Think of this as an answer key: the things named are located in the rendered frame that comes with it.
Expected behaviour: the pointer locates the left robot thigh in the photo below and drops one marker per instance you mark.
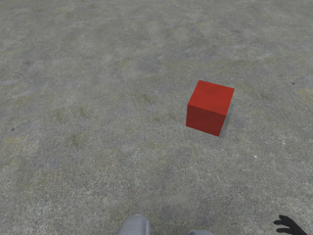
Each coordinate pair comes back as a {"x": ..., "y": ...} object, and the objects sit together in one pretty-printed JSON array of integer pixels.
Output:
[{"x": 135, "y": 225}]

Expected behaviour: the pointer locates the carton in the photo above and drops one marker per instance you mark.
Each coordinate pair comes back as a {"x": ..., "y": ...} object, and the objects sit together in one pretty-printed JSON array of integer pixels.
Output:
[{"x": 208, "y": 107}]

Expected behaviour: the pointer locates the robot right hand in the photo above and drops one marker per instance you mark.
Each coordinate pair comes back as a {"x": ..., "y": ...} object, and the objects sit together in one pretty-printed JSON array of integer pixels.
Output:
[{"x": 293, "y": 229}]

